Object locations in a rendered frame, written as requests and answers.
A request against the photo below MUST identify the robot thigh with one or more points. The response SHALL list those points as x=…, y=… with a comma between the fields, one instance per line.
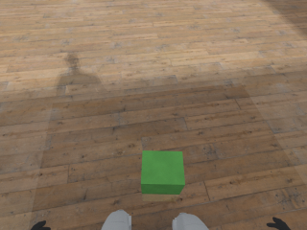
x=188, y=222
x=118, y=220

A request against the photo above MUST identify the carton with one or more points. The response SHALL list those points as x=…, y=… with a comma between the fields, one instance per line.
x=162, y=172

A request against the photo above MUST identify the robot left hand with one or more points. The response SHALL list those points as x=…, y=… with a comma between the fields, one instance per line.
x=39, y=226

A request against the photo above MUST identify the left robot thigh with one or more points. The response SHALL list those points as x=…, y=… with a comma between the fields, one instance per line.
x=118, y=220

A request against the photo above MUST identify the robot right hand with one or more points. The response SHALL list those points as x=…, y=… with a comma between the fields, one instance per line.
x=279, y=224

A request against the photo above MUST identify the right robot thigh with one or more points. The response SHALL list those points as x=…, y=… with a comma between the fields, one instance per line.
x=188, y=222

